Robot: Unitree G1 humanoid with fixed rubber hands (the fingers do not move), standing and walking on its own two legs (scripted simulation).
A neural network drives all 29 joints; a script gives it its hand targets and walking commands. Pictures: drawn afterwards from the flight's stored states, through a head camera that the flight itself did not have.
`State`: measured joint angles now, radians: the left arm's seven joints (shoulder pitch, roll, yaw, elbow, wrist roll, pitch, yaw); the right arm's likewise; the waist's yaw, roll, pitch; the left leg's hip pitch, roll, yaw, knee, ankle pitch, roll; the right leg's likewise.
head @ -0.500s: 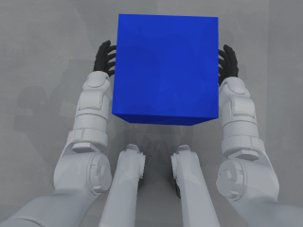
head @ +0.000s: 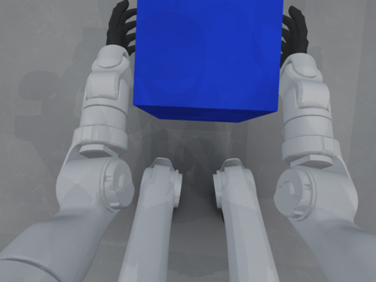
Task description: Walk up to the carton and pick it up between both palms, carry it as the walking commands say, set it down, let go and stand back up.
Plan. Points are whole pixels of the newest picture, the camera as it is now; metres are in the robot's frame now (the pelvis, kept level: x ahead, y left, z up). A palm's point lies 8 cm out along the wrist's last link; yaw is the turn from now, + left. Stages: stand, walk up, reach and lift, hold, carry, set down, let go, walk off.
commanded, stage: set down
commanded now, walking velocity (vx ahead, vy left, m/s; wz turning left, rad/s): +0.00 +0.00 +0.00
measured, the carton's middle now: (203, 64) +0.51 -0.01 -0.18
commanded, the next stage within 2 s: none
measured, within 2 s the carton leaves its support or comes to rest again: rests again in 1.44 s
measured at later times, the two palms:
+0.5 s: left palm (132, 51) +0.54 +0.15 -0.19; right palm (274, 58) +0.53 -0.17 -0.19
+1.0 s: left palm (138, 54) +0.56 +0.15 -0.24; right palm (267, 59) +0.54 -0.17 -0.23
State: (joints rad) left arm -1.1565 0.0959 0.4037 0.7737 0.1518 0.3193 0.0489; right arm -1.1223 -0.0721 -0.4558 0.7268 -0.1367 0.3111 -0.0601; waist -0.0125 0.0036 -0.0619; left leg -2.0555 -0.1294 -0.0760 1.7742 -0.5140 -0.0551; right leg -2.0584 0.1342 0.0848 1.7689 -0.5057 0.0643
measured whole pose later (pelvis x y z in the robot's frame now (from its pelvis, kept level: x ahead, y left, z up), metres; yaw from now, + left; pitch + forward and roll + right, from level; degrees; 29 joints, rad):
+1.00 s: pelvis +0.01 +0.00 -0.09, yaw +0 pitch +44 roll +0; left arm -1.37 0.23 0.26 0.90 0.00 0.26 0.12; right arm -1.34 -0.19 -0.35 0.84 -0.02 0.26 -0.12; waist -0.02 0.00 0.17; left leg -2.27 -0.15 -0.05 2.11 -0.60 -0.06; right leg -2.27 0.14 0.06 2.10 -0.60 0.07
